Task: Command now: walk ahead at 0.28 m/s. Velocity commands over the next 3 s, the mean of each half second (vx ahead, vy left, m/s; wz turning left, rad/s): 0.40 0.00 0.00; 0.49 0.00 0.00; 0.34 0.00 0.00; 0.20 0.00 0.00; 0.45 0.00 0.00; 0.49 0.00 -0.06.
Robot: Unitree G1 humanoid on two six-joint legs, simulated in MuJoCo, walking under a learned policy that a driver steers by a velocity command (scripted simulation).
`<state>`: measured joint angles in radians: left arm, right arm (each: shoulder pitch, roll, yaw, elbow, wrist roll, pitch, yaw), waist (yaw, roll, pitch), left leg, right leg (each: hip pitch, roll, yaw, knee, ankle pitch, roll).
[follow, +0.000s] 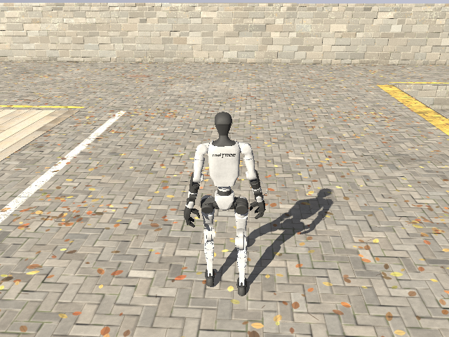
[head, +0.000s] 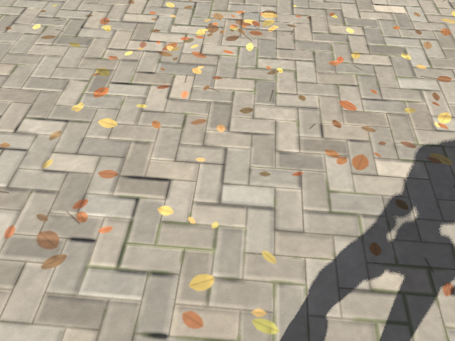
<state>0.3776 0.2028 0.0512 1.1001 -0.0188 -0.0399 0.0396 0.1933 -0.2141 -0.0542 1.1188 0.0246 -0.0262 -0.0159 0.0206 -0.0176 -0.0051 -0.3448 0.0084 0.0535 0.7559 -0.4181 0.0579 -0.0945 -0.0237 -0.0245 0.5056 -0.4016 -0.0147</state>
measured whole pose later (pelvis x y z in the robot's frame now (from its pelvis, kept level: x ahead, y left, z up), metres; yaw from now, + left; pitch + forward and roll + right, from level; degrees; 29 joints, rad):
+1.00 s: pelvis +0.49 -0.03 +0.01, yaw +0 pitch +2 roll -2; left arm 0.37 0.22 0.05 1.03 -0.01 -0.10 0.00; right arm 0.05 -0.24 -0.06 0.91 0.01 -0.08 0.00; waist 0.07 0.04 0.00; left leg -0.69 0.13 -0.02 0.65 0.09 0.02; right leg 0.01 0.07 -0.06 0.19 -0.23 -0.06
